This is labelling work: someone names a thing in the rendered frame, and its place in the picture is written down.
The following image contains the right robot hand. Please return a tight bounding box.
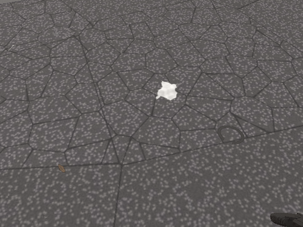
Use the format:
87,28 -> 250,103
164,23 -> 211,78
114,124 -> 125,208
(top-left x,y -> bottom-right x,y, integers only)
270,213 -> 303,227

